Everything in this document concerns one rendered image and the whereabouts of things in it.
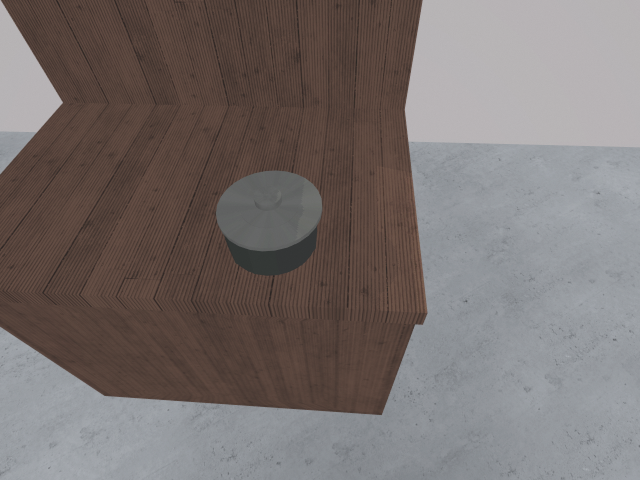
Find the knob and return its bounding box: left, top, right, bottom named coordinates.
left=254, top=186, right=282, bottom=211

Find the lid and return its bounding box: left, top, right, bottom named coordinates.
left=216, top=170, right=322, bottom=251

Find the table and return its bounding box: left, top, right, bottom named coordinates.
left=0, top=0, right=427, bottom=415

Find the pot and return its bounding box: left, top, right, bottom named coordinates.
left=224, top=227, right=317, bottom=276

